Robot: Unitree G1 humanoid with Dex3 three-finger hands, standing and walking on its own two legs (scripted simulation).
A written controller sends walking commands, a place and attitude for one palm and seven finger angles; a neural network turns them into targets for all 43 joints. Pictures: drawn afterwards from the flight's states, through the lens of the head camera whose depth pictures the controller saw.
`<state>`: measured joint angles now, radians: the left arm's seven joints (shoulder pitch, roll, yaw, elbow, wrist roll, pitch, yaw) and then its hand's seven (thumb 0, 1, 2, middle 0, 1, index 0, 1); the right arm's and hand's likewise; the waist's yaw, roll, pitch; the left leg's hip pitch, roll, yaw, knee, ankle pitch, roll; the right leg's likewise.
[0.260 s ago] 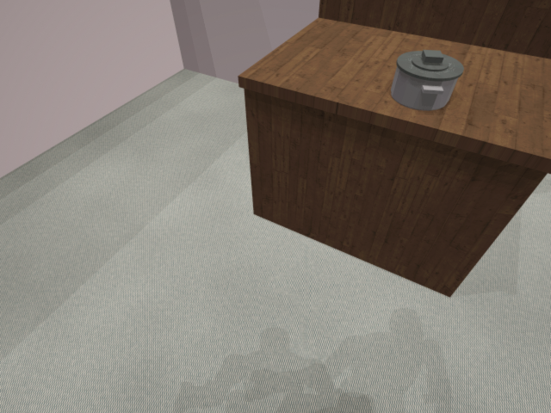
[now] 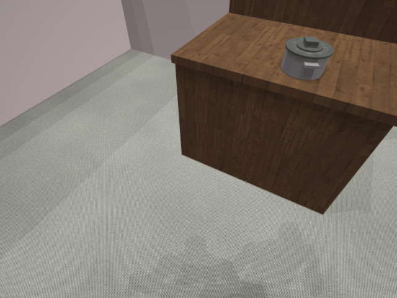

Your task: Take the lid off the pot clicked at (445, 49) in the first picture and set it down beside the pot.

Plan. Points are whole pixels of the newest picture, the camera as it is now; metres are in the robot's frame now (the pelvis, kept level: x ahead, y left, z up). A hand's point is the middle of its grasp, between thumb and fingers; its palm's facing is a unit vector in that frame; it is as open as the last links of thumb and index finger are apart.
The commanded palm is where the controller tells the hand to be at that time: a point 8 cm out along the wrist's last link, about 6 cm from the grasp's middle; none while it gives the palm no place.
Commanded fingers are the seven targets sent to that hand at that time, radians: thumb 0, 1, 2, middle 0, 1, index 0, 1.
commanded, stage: look at it before walking up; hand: left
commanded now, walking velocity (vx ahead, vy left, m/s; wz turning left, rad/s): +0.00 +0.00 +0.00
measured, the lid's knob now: (311, 41) +1.02 -0.38 +0.08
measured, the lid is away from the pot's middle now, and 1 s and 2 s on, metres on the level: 0.00 0.00 0.00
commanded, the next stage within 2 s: walk to a spot facing it in 0.38 s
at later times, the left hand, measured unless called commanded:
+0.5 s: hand out of the picture +0.07 +0.26 -0.15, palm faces -0.02 -0.94 -0.35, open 7.4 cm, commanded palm none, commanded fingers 0.00 0.90 0.90 -0.20 -0.30 -0.20 -0.30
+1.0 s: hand out of the picture +0.10 +0.15 -0.17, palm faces -0.14 -0.96 -0.25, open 7.4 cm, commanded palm none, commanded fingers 0.00 0.90 0.90 -0.20 -0.30 -0.20 -0.30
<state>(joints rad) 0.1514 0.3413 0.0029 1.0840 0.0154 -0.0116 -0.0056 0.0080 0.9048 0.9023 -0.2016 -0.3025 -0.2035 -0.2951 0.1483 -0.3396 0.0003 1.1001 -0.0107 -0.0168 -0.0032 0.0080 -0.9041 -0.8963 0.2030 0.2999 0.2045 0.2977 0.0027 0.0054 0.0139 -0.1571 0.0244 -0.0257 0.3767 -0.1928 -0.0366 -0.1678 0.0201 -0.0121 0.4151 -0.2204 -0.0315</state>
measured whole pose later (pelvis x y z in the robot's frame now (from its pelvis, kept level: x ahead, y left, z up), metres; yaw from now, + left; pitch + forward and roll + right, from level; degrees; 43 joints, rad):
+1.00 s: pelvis +0.07 -0.05 -0.01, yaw -13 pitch +0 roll +2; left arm 0.37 0.18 0.04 0.98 0.02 -0.04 -0.02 0.01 0.91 0.90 -0.20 -0.30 -0.20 -0.29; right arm 0.27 -0.24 -0.05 1.05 -0.02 0.01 0.01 0.01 -0.91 -0.90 0.20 0.30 0.20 0.30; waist 0.04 0.03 0.03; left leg -0.44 0.09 0.05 1.14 -0.38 -0.03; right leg -0.26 0.04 -0.05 0.59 -0.34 -0.09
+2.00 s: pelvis +0.39 -0.18 +0.00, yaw -29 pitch +1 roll +0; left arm 0.28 0.17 0.06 1.04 0.03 -0.07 0.02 -0.01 0.95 0.90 -0.20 -0.30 -0.20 -0.29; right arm 0.33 -0.17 -0.06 1.07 -0.02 -0.01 0.01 0.01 -0.91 -0.90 0.20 0.30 0.20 0.30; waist -0.03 0.01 0.01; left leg -0.50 0.10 0.09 0.92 -0.33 0.00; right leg -0.13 -0.02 -0.14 0.41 -0.29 -0.02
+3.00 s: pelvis +0.49 -0.21 -0.02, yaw -29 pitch -2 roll +2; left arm 0.31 0.21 0.03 0.97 0.03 0.05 0.03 0.01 0.91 0.90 -0.20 -0.30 -0.20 -0.29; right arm 0.26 -0.17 -0.03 0.89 -0.02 0.04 -0.01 0.01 -0.91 -0.90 0.20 0.30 0.20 0.30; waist 0.02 0.00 -0.03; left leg -0.23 -0.05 0.10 0.61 -0.35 0.05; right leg -0.37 -0.03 0.00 0.71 -0.32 -0.03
